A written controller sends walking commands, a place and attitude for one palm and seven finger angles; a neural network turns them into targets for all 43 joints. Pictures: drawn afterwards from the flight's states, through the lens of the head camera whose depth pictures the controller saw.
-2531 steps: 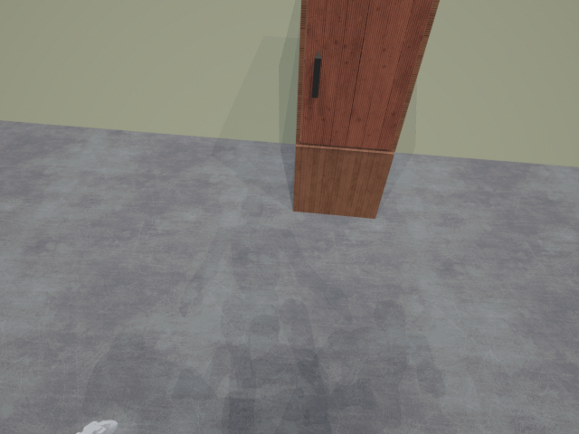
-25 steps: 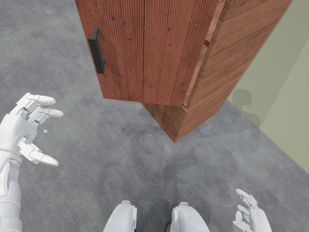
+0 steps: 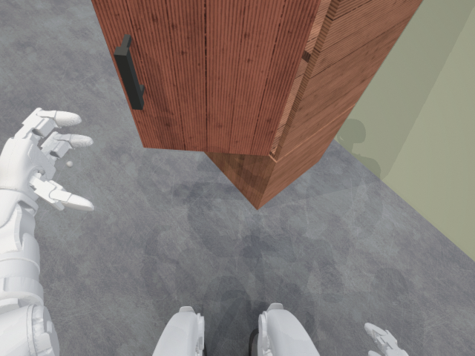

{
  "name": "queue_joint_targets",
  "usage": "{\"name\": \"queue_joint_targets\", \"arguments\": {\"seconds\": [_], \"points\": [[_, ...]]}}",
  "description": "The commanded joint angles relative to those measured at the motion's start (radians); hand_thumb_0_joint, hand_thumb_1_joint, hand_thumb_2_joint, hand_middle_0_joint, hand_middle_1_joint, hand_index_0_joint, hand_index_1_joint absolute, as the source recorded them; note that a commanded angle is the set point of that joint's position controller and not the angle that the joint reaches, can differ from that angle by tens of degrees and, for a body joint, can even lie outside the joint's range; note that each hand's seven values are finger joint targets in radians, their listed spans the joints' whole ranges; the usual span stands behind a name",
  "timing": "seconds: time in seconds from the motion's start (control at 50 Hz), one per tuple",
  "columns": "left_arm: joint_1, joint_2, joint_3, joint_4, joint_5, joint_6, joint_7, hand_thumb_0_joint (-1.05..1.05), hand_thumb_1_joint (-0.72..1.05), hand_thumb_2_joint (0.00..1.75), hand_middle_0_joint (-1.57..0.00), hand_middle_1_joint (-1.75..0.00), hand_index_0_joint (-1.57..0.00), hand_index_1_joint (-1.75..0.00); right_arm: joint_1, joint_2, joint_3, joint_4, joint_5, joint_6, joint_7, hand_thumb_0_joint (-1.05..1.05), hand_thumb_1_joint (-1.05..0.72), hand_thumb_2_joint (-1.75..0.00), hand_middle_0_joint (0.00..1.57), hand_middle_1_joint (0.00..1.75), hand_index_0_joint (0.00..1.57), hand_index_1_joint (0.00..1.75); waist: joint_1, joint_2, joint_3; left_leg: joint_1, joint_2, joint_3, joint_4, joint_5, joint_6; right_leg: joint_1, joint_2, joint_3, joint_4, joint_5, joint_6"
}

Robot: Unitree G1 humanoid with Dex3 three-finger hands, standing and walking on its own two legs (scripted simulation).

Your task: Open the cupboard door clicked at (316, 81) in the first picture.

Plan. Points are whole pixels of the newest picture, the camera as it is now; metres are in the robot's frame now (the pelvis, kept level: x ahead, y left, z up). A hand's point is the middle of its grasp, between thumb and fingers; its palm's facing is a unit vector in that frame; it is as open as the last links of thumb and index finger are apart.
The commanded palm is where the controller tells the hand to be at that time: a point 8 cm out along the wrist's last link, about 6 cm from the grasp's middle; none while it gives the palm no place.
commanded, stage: move the hooked fingers beside the handle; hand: left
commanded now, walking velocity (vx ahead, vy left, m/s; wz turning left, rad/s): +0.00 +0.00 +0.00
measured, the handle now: (132, 74) +0.60 +0.21 +0.04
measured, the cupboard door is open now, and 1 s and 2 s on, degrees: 48 48 48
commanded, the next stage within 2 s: slide the fingers in behind the handle in 1.62 s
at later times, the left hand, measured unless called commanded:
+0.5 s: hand (81, 120) +0.49 +0.27 +0.04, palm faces -0.02 -1.00 -0.02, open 13.9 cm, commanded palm +0.48 +0.32 +0.04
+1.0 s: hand (81, 99) +0.54 +0.29 +0.03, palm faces -0.03 -1.00 -0.02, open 13.9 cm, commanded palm +0.54 +0.31 +0.04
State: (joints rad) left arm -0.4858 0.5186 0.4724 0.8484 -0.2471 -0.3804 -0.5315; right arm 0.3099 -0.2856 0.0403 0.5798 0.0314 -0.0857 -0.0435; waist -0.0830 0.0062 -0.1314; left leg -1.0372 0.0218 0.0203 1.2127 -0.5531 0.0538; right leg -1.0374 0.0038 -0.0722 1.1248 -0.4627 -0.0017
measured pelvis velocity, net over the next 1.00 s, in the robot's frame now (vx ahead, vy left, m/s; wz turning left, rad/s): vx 0.00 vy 0.01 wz -0.06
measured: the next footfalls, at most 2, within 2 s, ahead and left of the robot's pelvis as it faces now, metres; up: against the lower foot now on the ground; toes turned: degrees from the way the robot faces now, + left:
none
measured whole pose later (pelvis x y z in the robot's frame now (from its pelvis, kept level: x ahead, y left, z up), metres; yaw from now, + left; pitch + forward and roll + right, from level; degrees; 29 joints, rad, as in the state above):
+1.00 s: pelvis +0.00 +0.01 -0.03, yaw -3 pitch +31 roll -8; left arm -1.03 0.89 0.58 1.21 -0.06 -0.30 -0.55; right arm 0.38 -0.29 0.11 0.57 -0.01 0.08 -0.02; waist -0.24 0.03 -0.09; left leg -1.32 0.06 -0.02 1.35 -0.58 0.07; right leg -1.28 0.04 -0.11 1.19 -0.45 0.01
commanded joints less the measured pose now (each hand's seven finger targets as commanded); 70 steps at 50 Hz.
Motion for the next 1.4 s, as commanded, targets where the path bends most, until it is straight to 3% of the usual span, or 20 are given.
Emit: {"name": "queue_joint_targets", "arguments": {"seconds": [0.0,0.14,0.2,0.3,0.36,0.38,0.46,0.5,0.56,0.72,0.78,0.88,0.98,1.02,1.08,1.2,1.22,1.26,1.3,1.38], "points": [[-0.393,0.34,0.08,-0.14,-0.008,-0.096,0.009,0.0,-0.5,0.3,-0.3,-1.2,-0.3,-1.2,0.103,-0.194,-0.076,-0.068,-0.006,-0.012,-0.01,0.0,-0.9,-0.9,0.2,0.3,0.2,0.3,0.0,0.138,-0.409,0.32,0.01,-0.098,-0.173,0.424,-0.052,0.146,0.03,0.025,-0.095,0.195,-0.033],[-0.545,0.354,0.04,0.002,0.024,-0.096,-0.02,0.0,-0.5,0.3,-0.3,-1.2,-0.3,-1.2,0.123,-0.203,-0.069,-0.044,-0.008,0.023,-0.01,0.0,-0.9,-0.9,0.2,0.3,0.2,0.3,-0.039,0.163,-0.413,0.297,0.011,-0.104,-0.144,0.389,-0.041,0.085,0.031,0.026,-0.083,0.174,-0.031],[-0.585,0.418,0.077,0.066,0.031,-0.09,-0.027,0.0,-0.5,0.3,-0.3,-1.2,-0.3,-1.2,0.141,-0.213,-0.066,-0.038,-0.01,0.04,-0.013,0.0,-0.9,-0.9,0.2,0.3,0.2,0.3,-0.046,0.125,-0.439,0.266,0.011,-0.106,-0.123,0.398,-0.035,0.098,0.035,0.029,-0.073,0.195,-0.029],[-0.668,0.493,0.106,0.055,0.054,-0.101,-0.018,0.0,-0.5,0.3,-0.3,-1.2,-0.3,-1.2,0.161,-0.22,-0.06,-0.034,-0.019,0.061,-0.01,0.0,-0.9,-0.9,0.2,0.3,0.2,0.3,-0.044,0.214,-0.518,0.32,0.014,-0.12,-0.101,0.476,-0.045,0.066,0.037,0.026,-0.052,0.214,-0.032],[-0.715,0.488,0.094,0.059,0.057,-0.097,-0.012,0.0,-0.5,0.3,-0.3,-1.2,-0.3,-1.2,0.176,-0.219,-0.058,-0.028,-0.023,0.073,-0.007,0.0,-0.9,-0.9,0.2,0.3,0.2,0.3,-0.064,0.215,-0.531,0.337,0.019,-0.131,-0.086,0.529,-0.048,0.041,0.04,0.019,-0.043,0.232,-0.03],[-0.708,0.525,0.116,0.078,0.069,-0.089,-0.01,0.0,-0.5,0.3,-0.3,-1.2,-0.3,-1.2,0.182,-0.224,-0.058,-0.023,-0.024,0.081,-0.006,0.0,-0.9,-0.9,0.2,0.3,0.2,0.3,-0.06,0.223,-0.539,0.332,0.023,-0.128,-0.084,0.521,-0.048,0.042,0.04,0.02,-0.046,0.229,-0.027],[-0.766,0.528,0.093,0.151,0.089,-0.051,-0.003,0.0,-0.5,0.3,-0.3,-1.2,-0.3,-1.2,0.192,-0.224,-0.045,-0.026,-0.024,0.096,-0.006,0.0,-0.9,-0.9,0.2,0.3,0.2,0.3,-0.092,0.19,-0.471,0.246,0.018,-0.123,-0.078,0.442,-0.028,0.042,0.042,0.022,-0.051,0.212,-0.025],[-0.781,0.59,0.122,0.164,0.105,-0.04,0.005,0.0,-0.5,0.3,-0.3,-1.2,-0.3,-1.2,0.2,-0.231,-0.04,-0.029,-0.026,0.105,-0.007,0.0,-0.9,-0.9,0.2,0.3,0.2,0.3,-0.094,0.184,-0.487,0.213,0.018,-0.116,-0.07,0.426,-0.022,0.063,0.042,0.028,-0.052,0.218,-0.021],[-0.834,0.627,0.132,0.148,0.115,-0.051,0.008,0.0,-0.5,0.3,-0.3,-1.2,-0.3,-1.2,0.211,-0.228,-0.034,-0.033,-0.031,0.109,-0.005,0.0,-0.9,-0.9,0.2,0.3,0.2,0.3,-0.099,0.228,-0.528,0.222,0.019,-0.12,-0.051,0.466,-0.024,0.055,0.047,0.027,-0.033,0.24,-0.027],[-0.929,0.703,0.121,0.243,0.158,-0.007,-0.003,0.0,-0.5,0.3,-0.3,-1.2,-0.3,-1.2,0.238,-0.245,-0.011,-0.027,-0.031,0.129,-0.006,0.0,-0.9,-0.9,0.2,0.3,0.2,0.3,-0.145,0.244,-0.5,0.174,0.026,-0.131,-0.025,0.426,-0.017,-0.004,0.051,0.02,-0.03,0.204,-0.021],[-0.986,0.737,0.125,0.203,0.172,-0.002,-0.007,0.0,-0.5,0.3,-0.3,-1.2,-0.3,-1.2,0.257,-0.246,-0.008,-0.026,-0.038,0.135,-0.005,0.0,-0.9,-0.9,0.2,0.3,0.2,0.3,-0.147,0.325,-0.572,0.244,0.033,-0.147,-0.014,0.508,-0.03,-0.033,0.051,0.009,-0.013,0.231,-0.023],[-0.893,0.707,0.135,0.168,0.161,0.008,-0.022,0.0,-0.5,0.3,-0.3,-1.2,-0.3,-1.2,0.283,-0.247,-0.018,-0.03,-0.045,0.153,0.009,0.0,-0.9,-0.9,0.2,0.3,0.2,0.3,-0.125,0.356,-0.624,0.367,0.049,-0.173,-0.017,0.662,-0.054,-0.07,0.054,-0.007,-0.015,0.257,-0.023],[-0.872,0.683,0.142,0.118,0.142,0.023,-0.023,0.0,-0.5,0.3,-0.3,-1.2,-0.3,-1.2,0.287,-0.246,-0.027,-0.034,-0.042,0.169,0.018,0.0,-0.9,-0.9,0.2,0.3,0.2,0.3,-0.127,0.316,-0.596,0.381,0.055,-0.181,-0.043,0.656,-0.053,-0.068,0.059,-0.013,-0.036,0.246,-0.019],[-0.917,0.659,0.131,0.082,0.137,0.013,-0.007,0.0,-0.5,0.3,-0.3,-1.2,-0.3,-1.2,0.287,-0.241,-0.031,-0.024,-0.044,0.166,0.019,0.0,-0.9,-0.9,0.2,0.3,0.2,0.3,-0.14,0.325,-0.583,0.397,0.055,-0.186,-0.051,0.643,-0.056,-0.08,0.06,-0.013,-0.047,0.239,-0.019],[-0.899,0.677,0.159,0.046,0.141,-0.014,0.015,0.0,-0.5,0.3,-0.3,-1.2,-0.3,-1.2,0.294,-0.237,-0.035,-0.018,-0.047,0.165,0.026,0.0,-0.9,-0.9,0.2,0.3,0.2,0.3,-0.119,0.373,-0.613,0.475,0.059,-0.199,-0.063,0.708,-0.076,-0.096,0.062,-0.016,-0.05,0.235,-0.026],[-0.88,0.553,0.051,0.201,0.162,0.013,0.03,0.0,-0.5,0.3,-0.3,-1.2,-0.3,-1.2,0.282,-0.23,-0.026,-0.009,-0.046,0.168,0.023,0.0,-0.9,-0.9,0.2,0.3,0.2,0.3,-0.161,0.305,-0.445,0.377,0.052,-0.186,-0.084,0.568,-0.061,-0.119,0.061,-0.018,-0.072,0.196,-0.025],[-0.871,0.573,0.06,0.23,0.169,0.02,0.032,0.0,-0.5,0.3,-0.3,-1.2,-0.3,-1.2,0.281,-0.233,-0.022,-0.013,-0.045,0.17,0.019,0.0,-0.9,-0.9,0.2,0.3,0.2,0.3,-0.159,0.286,-0.422,0.337,0.048,-0.181,-0.087,0.524,-0.056,-0.109,0.06,-0.019,-0.07,0.185,-0.026],[-0.893,0.542,0.031,0.228,0.169,0.017,0.034,0.0,-0.5,0.3,-0.3,-1.2,-0.3,-1.2,0.278,-0.232,-0.021,-0.022,-0.044,0.167,0.016,0.0,-0.9,-0.9,0.2,0.3,0.2,0.3,-0.165,0.312,-0.408,0.356,0.047,-0.191,-0.096,0.522,-0.061,-0.14,0.058,-0.022,-0.066,0.178,-0.032],[-0.921,0.557,0.041,0.181,0.165,-0.003,0.037,0.0,-0.5,0.3,-0.3,-1.2,-0.3,-1.2,0.28,-0.236,-0.025,-0.022,-0.051,0.167,0.015,0.0,-0.9,-0.9,0.2,0.3,0.2,0.3,-0.163,0.331,-0.47,0.402,0.052,-0.201,-0.087,0.577,-0.073,-0.145,0.055,-0.023,-0.059,0.194,-0.029],[-0.876,0.644,0.137,0.116,0.14,-0.05,0.034,0.0,-0.5,0.3,-0.3,-1.2,-0.3,-1.2,0.283,-0.236,-0.033,-0.027,-0.055,0.164,0.021,0.0,-0.9,-0.9,0.2,0.3,0.2,0.3,-0.122,0.337,-0.595,0.436,0.05,-0.187,-0.058,0.718,-0.078,-0.053,0.059,-0.011,-0.047,0.265,-0.031]]}}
